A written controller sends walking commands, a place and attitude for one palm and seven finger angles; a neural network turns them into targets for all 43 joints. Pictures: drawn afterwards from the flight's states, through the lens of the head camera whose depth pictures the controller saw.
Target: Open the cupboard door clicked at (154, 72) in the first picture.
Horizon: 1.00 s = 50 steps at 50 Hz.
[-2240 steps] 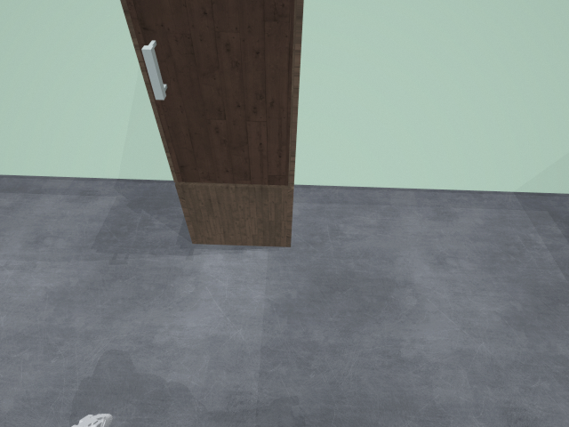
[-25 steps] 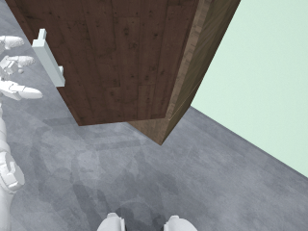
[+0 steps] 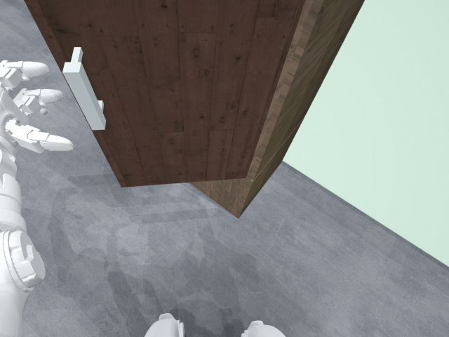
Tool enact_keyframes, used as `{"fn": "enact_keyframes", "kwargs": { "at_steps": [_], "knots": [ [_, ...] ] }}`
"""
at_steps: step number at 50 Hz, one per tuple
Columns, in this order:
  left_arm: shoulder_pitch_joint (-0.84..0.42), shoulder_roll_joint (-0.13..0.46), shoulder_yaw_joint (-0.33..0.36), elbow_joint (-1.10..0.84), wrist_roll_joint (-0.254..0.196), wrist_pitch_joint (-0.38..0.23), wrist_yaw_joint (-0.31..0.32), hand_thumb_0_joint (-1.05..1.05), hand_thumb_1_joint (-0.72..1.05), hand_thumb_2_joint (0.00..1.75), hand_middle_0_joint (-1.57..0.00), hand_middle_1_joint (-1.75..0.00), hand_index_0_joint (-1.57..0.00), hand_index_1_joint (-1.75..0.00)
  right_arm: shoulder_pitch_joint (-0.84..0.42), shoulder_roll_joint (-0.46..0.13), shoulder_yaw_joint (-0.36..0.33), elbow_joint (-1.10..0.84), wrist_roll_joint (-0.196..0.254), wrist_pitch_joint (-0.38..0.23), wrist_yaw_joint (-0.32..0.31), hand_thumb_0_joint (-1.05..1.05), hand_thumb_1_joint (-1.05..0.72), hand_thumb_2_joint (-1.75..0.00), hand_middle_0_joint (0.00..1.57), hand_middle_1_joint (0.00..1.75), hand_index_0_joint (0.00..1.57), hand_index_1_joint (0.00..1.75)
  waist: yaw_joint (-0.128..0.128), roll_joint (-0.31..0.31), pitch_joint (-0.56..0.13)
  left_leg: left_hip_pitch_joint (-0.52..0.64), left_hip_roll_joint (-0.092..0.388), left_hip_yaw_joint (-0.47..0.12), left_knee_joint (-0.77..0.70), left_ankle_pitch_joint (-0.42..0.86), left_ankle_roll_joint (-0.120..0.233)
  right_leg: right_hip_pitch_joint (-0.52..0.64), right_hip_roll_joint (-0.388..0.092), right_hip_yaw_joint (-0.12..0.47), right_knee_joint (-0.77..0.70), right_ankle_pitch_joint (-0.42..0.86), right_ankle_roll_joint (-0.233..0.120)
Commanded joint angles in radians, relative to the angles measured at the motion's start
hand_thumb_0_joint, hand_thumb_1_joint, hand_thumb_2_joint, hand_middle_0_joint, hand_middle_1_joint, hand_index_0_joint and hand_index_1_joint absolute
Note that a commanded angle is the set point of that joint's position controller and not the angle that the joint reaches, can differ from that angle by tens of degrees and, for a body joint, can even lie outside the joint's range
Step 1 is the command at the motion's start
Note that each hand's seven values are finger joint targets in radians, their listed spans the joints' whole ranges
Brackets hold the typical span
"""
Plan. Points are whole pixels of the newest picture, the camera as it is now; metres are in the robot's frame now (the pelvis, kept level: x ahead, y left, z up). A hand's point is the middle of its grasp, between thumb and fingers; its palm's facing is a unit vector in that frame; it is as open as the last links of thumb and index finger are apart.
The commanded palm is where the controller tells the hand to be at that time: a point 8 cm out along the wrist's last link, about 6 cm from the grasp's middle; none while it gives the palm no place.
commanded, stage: move the hooked fingers beside the handle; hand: left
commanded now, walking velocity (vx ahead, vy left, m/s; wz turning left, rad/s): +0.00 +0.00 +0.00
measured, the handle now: (88, 90) +0.52 +0.22 +0.10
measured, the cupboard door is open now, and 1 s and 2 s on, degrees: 44 44 44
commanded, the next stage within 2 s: slide the fingers in behind the handle in 0.34 s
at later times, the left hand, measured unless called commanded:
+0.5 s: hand (54, 108) +0.47 +0.27 +0.10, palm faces +0.08 -1.00 -0.01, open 14.0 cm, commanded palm +0.45 +0.31 +0.10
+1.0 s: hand (78, 108) +0.47 +0.23 +0.10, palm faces +0.06 -1.00 +0.01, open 14.0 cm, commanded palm +0.45 +0.27 +0.10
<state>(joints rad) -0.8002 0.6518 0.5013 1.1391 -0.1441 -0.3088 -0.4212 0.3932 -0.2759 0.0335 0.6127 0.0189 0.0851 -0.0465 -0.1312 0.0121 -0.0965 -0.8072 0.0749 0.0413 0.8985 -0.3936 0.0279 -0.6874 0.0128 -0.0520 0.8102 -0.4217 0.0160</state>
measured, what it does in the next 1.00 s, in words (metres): stands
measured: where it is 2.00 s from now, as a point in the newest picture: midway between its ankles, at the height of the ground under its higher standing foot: outside the picture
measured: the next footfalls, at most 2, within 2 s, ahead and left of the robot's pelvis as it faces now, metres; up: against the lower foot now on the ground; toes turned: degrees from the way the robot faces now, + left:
none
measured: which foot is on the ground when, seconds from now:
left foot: down 0.00-1.00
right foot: down 0.00-1.00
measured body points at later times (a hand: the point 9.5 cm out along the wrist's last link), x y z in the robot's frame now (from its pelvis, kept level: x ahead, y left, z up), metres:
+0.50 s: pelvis -0.01 -0.01 +0.00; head +0.10 +0.02 +0.43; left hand +0.46 +0.32 +0.11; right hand +0.00 -0.28 -0.11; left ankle +0.02 +0.10 -0.69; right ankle -0.02 -0.14 -0.69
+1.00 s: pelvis -0.01 -0.01 +0.00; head +0.09 +0.01 +0.44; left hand +0.47 +0.28 +0.10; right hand +0.02 -0.28 -0.11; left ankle +0.02 +0.10 -0.69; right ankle -0.02 -0.14 -0.69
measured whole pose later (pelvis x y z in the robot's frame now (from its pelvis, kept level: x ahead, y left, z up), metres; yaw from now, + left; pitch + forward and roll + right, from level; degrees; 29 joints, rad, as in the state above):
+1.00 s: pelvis -0.01 -0.01 +0.00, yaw +0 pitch +17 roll -3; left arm -0.85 0.56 0.43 1.14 -0.14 -0.32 -0.33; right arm 0.38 -0.27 0.03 0.63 0.01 0.07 -0.04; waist -0.14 0.02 -0.10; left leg -0.82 0.07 0.03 0.91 -0.39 0.02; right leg -0.70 0.01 -0.06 0.84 -0.43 0.00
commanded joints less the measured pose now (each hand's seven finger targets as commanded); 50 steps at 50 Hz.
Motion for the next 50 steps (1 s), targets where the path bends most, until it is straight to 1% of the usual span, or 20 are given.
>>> {"fn": "enact_keyframes", "kwargs": {
  "at_steps": [1,3,6,8,10,12,15,17,21,23,25,30,32,37,38,41,44,48,49,50],
  "knots": [
    [-0.424,0.303,0.026,-0.205,-0.022,-0.075,0.005,0.00,-0.50,0.30,-0.30,-1.20,-0.30,-1.20,0.138,-0.199,-0.071,-0.052,-0.001,-0.014,-0.017,0.00,-0.90,-0.90,0.20,0.30,0.20,0.30,-0.006,0.167,-0.389,0.481,-0.029,-0.092,-0.078,0.426,0.000,-0.023,0.053,-0.003,-0.068,0.317,-0.033],
    [-0.448,0.277,-0.004,-0.173,-0.021,-0.067,0.005,0.00,-0.50,0.30,-0.30,-1.20,-0.30,-1.20,0.133,-0.198,-0.070,-0.050,0.003,-0.016,-0.020,0.00,-0.90,-0.90,0.20,0.30,0.20,0.30,-0.026,0.119,-0.346,0.440,-0.031,-0.089,-0.082,0.371,0.006,-0.027,0.051,0.000,-0.078,0.296,-0.029],
    [-0.450,0.300,0.012,-0.181,-0.016,-0.078,0.008,0.00,-0.50,0.30,-0.30,-1.20,-0.30,-1.20,0.133,-0.200,-0.068,-0.053,0.000,-0.020,-0.024,0.00,-0.90,-0.90,0.20,0.30,0.20,0.30,-0.011,0.161,-0.392,0.470,-0.032,-0.095,-0.078,0.392,0.001,-0.030,0.049,0.001,-0.067,0.297,-0.034],
    [-0.464,0.271,-0.011,-0.190,-0.015,-0.083,0.012,0.00,-0.50,0.30,-0.30,-1.20,-0.30,-1.20,0.128,-0.195,-0.067,-0.053,-0.001,-0.023,-0.020,0.00,-0.90,-0.90,0.20,0.30,0.20,0.30,-0.014,0.169,-0.393,0.476,-0.031,-0.097,-0.078,0.383,-0.002,-0.039,0.048,-0.002,-0.067,0.283,-0.032],
    [-0.473,0.295,0.008,-0.161,-0.021,-0.082,0.015,0.00,-0.50,0.30,-0.30,-1.20,-0.30,-1.20,0.132,-0.200,-0.063,-0.049,-0.001,-0.024,-0.023,0.00,-0.90,-0.90,0.20,0.30,0.20,0.30,-0.021,0.139,-0.371,0.447,-0.032,-0.098,-0.075,0.362,0.002,-0.036,0.050,-0.001,-0.066,0.273,-0.035],
    [-0.471,0.329,0.029,-0.166,-0.014,-0.084,0.014,0.00,-0.50,0.30,-0.30,-1.20,-0.30,-1.20,0.133,-0.203,-0.066,-0.050,-0.001,-0.023,-0.026,0.00,-0.90,-0.90,0.20,0.30,0.20,0.30,-0.011,0.129,-0.406,0.437,-0.033,-0.094,-0.072,0.368,0.004,-0.007,0.047,0.007,-0.063,0.294,-0.030],
    [-0.490,0.281,-0.015,-0.177,-0.011,-0.085,0.017,0.00,-0.50,0.30,-0.30,-1.20,-0.30,-1.20,0.133,-0.196,-0.063,-0.050,-0.001,-0.023,-0.024,0.00,-0.90,-0.90,0.20,0.30,0.20,0.30,-0.022,0.158,-0.394,0.448,-0.033,-0.096,-0.070,0.366,0.003,-0.031,0.049,0.003,-0.061,0.281,-0.033],
    [-0.510,0.302,-0.006,-0.156,-0.007,-0.082,0.022,0.00,-0.50,0.30,-0.30,-1.20,-0.30,-1.20,0.133,-0.201,-0.062,-0.043,0.000,-0.023,-0.026,0.00,-0.90,-0.90,0.20,0.30,0.20,0.30,-0.028,0.154,-0.368,0.423,-0.032,-0.098,-0.075,0.316,0.003,-0.048,0.047,0.004,-0.069,0.244,-0.029],
    [-0.496,0.355,0.034,-0.149,-0.007,-0.081,0.023,0.00,-0.50,0.30,-0.30,-1.20,-0.30,-1.20,0.146,-0.206,-0.062,-0.044,0.001,-0.026,-0.029,0.00,-0.90,-0.90,0.20,0.30,0.20,0.30,-0.017,0.144,-0.417,0.409,-0.035,-0.089,-0.070,0.331,0.007,-0.005,0.047,0.013,-0.064,0.275,-0.028],
    [-0.489,0.338,0.016,-0.154,0.001,-0.079,0.020,0.00,-0.50,0.30,-0.30,-1.20,-0.30,-1.20,0.146,-0.199,-0.060,-0.048,0.000,-0.026,-0.026,0.00,-0.90,-0.90,0.20,0.30,0.20,0.30,-0.013,0.175,-0.408,0.405,-0.037,-0.086,-0.069,0.329,0.005,-0.012,0.047,0.012,-0.063,0.271,-0.028],
    [-0.485,0.315,0.009,-0.146,-0.010,-0.080,0.022,0.00,-0.50,0.30,-0.30,-1.20,-0.30,-1.20,0.153,-0.198,-0.062,-0.045,0.000,-0.026,-0.026,0.00,-0.90,-0.90,0.20,0.30,0.20,0.30,-0.022,0.131,-0.393,0.399,-0.036,-0.087,-0.068,0.328,0.010,-0.005,0.051,0.011,-0.068,0.277,-0.028],
    [-0.461,0.266,-0.012,-0.216,-0.023,-0.089,0.026,0.00,-0.50,0.30,-0.30,-1.20,-0.30,-1.20,0.159,-0.194,-0.070,-0.044,-0.003,-0.026,-0.018,0.00,-0.90,-0.90,0.20,0.30,0.20,0.30,-0.011,0.179,-0.447,0.457,-0.036,-0.083,-0.063,0.392,0.007,-0.001,0.054,0.010,-0.063,0.319,-0.032],
    [-0.469,0.264,-0.013,-0.183,-0.021,-0.079,0.033,0.00,-0.50,0.30,-0.30,-1.20,-0.30,-1.20,0.156,-0.196,-0.070,-0.032,-0.001,-0.022,-0.017,0.00,-0.90,-0.90,0.20,0.30,0.20,0.30,-0.025,0.131,-0.390,0.420,-0.033,-0.084,-0.069,0.343,0.009,-0.018,0.054,0.007,-0.074,0.289,-0.026],
    [-0.504,0.248,-0.036,-0.180,-0.002,-0.075,0.058,0.00,-0.50,0.30,-0.30,-1.20,-0.30,-1.20,0.159,-0.194,-0.070,-0.023,-0.001,-0.025,-0.019,0.00,-0.90,-0.90,0.20,0.30,0.20,0.30,-0.033,0.161,-0.380,0.428,-0.034,-0.091,-0.071,0.332,0.007,-0.042,0.050,0.007,-0.073,0.268,-0.029],
    [-0.532,0.205,-0.074,-0.190,-0.001,-0.075,0.059,0.00,-0.50,0.30,-0.30,-1.20,-0.30,-1.20,0.158,-0.190,-0.070,-0.019,-0.002,-0.027,-0.018,0.00,-0.90,-0.90,0.20,0.30,0.20,0.30,-0.046,0.165,-0.377,0.435,-0.034,-0.093,-0.072,0.331,0.007,-0.049,0.050,0.007,-0.075,0.267,-0.028],
    [-0.488,0.181,-0.061,-0.208,-0.011,-0.085,0.066,0.00,-0.50,0.30,-0.30,-1.20,-0.30,-1.20,0.163,-0.187,-0.076,-0.017,-0.007,-0.033,-0.011,0.00,-0.90,-0.90,0.20,0.30,0.20,0.30,-0.028,0.177,-0.439,0.493,-0.032,-0.095,-0.062,0.399,0.003,-0.039,0.052,0.002,-0.065,0.309,-0.032],
    [-0.486,0.152,-0.078,-0.193,-0.019,-0.074,0.070,0.00,-0.50,0.30,-0.30,-1.20,-0.30,-1.20,0.149,-0.182,-0.074,-0.021,-0.003,-0.030,-0.008,0.00,-0.90,-0.90,0.20,0.30,0.20,0.30,-0.030,0.138,-0.394,0.450,-0.034,-0.089,-0.066,0.372,0.005,-0.027,0.051,0.002,-0.068,0.307,-0.029],
    [-0.459,0.229,-0.006,-0.225,-0.007,-0.081,0.106,0.00,-0.50,0.30,-0.30,-1.20,-0.30,-1.20,0.144,-0.182,-0.073,-0.039,-0.006,-0.029,-0.003,0.00,-0.90,-0.90,0.20,0.30,0.20,0.30,0.003,0.123,-0.431,0.429,-0.040,-0.082,-0.066,0.400,0.005,0.035,0.047,0.007,-0.054,0.351,-0.028],
    [-0.451,0.183,-0.040,-0.237,-0.006,-0.083,0.112,0.00,-0.50,0.30,-0.30,-1.20,-0.30,-1.20,0.134,-0.174,-0.072,-0.047,-0.003,-0.029,0.001,0.00,-0.90,-0.90,0.20,0.30,0.20,0.30,-0.002,0.136,-0.424,0.432,-0.043,-0.075,-0.067,0.400,0.006,0.035,0.048,0.009,-0.055,0.359,-0.027],
    [-0.449,0.201,-0.018,-0.271,-0.007,-0.096,0.123,0.00,-0.50,0.30,-0.30,-1.20,-0.30,-1.20,0.137,-0.175,-0.072,-0.051,-0.007,-0.029,0.002,0.00,-0.90,-0.90,0.20,0.30,0.20,0.30,0.009,0.133,-0.441,0.442,-0.041,-0.079,-0.062,0.433,0.006,0.049,0.050,0.006,-0.046,0.378,-0.031]
  ]
}}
